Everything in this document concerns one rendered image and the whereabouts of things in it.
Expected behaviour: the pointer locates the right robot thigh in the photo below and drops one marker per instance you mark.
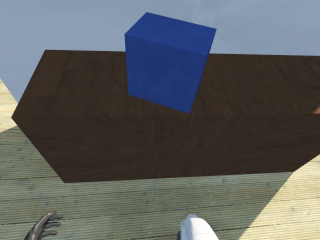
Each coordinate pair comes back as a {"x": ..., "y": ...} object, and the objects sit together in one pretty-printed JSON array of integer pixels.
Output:
[{"x": 195, "y": 228}]

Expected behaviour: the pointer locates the robot right shin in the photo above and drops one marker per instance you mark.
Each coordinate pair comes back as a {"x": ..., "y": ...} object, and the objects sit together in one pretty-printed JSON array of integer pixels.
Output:
[{"x": 191, "y": 215}]

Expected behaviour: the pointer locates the carton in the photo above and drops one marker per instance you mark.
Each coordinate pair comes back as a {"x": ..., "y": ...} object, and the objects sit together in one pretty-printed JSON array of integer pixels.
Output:
[{"x": 165, "y": 60}]

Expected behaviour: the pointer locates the robot left hand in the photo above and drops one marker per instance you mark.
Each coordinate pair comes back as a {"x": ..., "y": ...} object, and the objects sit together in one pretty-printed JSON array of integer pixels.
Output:
[{"x": 37, "y": 232}]

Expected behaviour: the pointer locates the pedestal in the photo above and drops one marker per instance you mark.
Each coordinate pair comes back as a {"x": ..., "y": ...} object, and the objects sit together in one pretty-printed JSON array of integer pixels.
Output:
[{"x": 252, "y": 114}]

